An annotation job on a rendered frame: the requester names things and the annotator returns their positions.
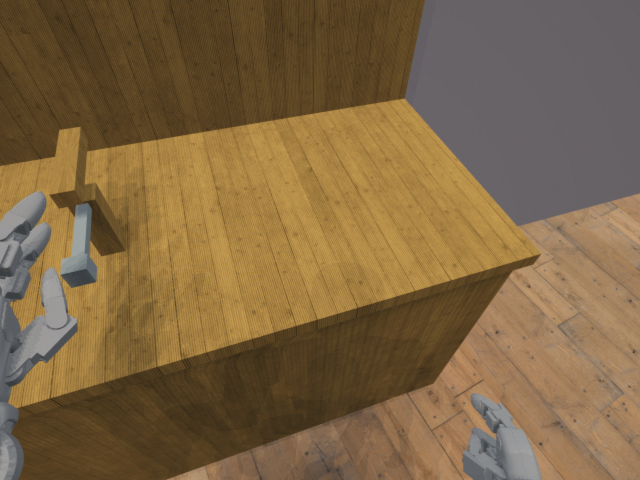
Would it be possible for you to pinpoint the left robot forearm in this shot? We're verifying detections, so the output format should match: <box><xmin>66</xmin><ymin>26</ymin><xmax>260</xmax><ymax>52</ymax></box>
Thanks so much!
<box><xmin>0</xmin><ymin>402</ymin><xmax>24</xmax><ymax>480</ymax></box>

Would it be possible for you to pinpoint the tap lever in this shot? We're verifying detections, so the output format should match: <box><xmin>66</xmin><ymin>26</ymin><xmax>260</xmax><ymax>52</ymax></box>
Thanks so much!
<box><xmin>60</xmin><ymin>203</ymin><xmax>97</xmax><ymax>288</ymax></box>

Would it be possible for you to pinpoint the right robot hand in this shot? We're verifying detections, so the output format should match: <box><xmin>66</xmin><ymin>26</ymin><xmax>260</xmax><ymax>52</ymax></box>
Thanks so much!
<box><xmin>463</xmin><ymin>393</ymin><xmax>542</xmax><ymax>480</ymax></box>

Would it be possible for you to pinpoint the counter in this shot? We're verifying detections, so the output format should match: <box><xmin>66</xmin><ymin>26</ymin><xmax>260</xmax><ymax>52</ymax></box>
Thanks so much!
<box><xmin>0</xmin><ymin>0</ymin><xmax>541</xmax><ymax>480</ymax></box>

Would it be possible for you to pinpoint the left robot hand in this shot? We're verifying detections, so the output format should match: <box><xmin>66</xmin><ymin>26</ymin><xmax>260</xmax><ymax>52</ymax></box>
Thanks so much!
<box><xmin>0</xmin><ymin>191</ymin><xmax>78</xmax><ymax>403</ymax></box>

